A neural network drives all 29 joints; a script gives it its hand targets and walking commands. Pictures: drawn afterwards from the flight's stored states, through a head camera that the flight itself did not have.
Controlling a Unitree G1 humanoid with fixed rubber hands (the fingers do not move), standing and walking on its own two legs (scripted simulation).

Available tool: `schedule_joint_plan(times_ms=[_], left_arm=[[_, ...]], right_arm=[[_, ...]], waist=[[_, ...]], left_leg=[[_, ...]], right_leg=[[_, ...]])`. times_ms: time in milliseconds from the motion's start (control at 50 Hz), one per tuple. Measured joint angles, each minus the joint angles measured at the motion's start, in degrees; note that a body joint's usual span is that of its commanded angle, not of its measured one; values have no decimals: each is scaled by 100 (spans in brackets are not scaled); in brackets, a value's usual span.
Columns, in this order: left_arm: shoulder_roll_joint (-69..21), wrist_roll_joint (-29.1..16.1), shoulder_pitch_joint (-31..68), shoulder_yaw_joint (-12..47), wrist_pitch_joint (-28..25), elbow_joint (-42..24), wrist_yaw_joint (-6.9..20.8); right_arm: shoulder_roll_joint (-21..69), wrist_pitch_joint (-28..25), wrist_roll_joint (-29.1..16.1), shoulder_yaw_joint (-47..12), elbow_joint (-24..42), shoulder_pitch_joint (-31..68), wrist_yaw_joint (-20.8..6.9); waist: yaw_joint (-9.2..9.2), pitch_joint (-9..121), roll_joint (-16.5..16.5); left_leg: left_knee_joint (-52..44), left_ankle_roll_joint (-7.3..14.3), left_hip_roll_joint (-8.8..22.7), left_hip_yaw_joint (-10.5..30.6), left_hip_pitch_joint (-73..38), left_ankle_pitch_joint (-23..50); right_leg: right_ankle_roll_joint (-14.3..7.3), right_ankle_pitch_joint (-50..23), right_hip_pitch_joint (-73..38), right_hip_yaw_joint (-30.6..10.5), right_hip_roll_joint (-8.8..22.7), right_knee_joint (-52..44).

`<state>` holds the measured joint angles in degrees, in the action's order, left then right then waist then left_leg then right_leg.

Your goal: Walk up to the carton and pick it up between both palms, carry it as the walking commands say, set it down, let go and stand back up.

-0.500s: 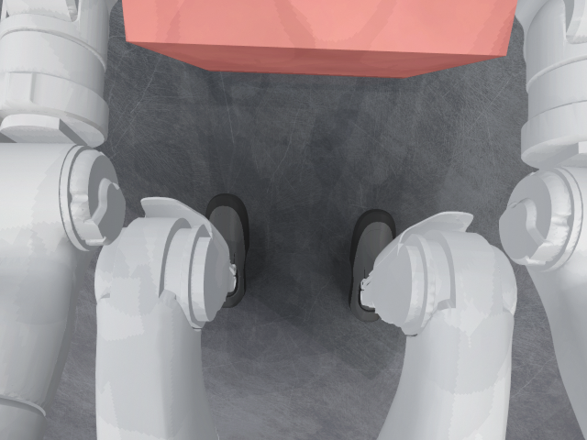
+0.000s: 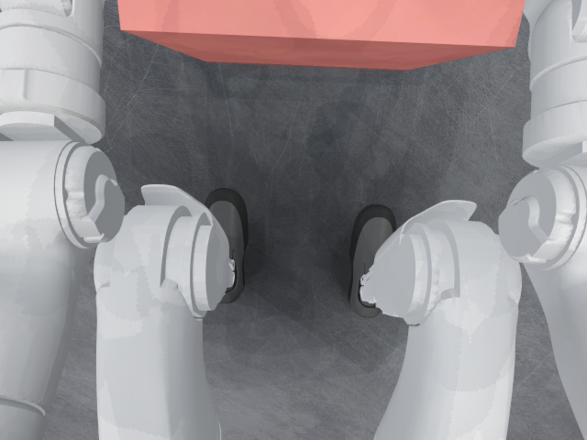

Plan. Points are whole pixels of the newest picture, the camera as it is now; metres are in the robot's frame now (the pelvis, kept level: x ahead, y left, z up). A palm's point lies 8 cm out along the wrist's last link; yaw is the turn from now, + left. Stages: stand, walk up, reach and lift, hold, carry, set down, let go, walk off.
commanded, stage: set down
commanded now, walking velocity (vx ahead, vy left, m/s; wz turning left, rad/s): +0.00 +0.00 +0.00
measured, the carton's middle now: out of the picture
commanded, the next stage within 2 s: let go in 1.92 s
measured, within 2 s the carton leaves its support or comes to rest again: neither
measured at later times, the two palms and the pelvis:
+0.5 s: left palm out of the picture +0.57 +0.24 -0.15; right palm out of the picture +0.57 -0.20 -0.16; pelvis +0.00 +0.00 +0.01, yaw +0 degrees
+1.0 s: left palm out of the picture +0.58 +0.25 -0.04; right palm out of the picture +0.59 -0.22 -0.05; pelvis +0.01 +0.00 +0.06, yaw +0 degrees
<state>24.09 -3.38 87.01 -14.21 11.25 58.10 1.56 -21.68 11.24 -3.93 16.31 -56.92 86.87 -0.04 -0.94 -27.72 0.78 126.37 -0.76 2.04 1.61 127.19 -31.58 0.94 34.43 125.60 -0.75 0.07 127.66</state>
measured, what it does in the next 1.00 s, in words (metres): rises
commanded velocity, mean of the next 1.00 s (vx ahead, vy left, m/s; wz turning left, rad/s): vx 0.00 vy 0.00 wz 0.00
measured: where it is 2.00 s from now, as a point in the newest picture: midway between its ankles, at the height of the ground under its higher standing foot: (297, 271)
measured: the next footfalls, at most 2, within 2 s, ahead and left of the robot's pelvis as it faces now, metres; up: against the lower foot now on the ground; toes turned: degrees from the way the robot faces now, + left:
none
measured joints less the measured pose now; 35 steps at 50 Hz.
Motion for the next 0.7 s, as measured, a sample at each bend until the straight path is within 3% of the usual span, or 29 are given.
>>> schedule_joint_plan(times_ms=[120, 240, 480, 700], left_arm=[[99, -488, 175, 631, -373, 484, -399], [133, -813, 207, 798, -573, 854, -640], [461, -1023, 336, 854, -619, 1052, -540], [737, -1141, 191, 777, -516, 637, -423]], right_arm=[[-178, -349, -432, -617, -508, 190, 339], [-268, -546, -732, -884, -960, 269, 514], [-534, -596, -929, -1004, -1014, 254, 438], [-729, -403, -1126, -1113, -422, 96, 477]], waist=[[-19, -83, -48], [11, 232, -55], [17, 332, -71], [-1, 174, -71]], left_leg=[[-86, -3, 5, -8, -149, -37], [-197, 30, -3, -43, 11, -3], [-189, 18, -21, -20, 247, 64], [-125, -17, -2, 14, 169, 6]], right_leg=[[39, 30, -161, -8, -5, -103], [61, 4, -6, -36, 4, -212], [28, -54, 229, -13, 14, -196], [-16, -19, 179, 17, -9, -128]])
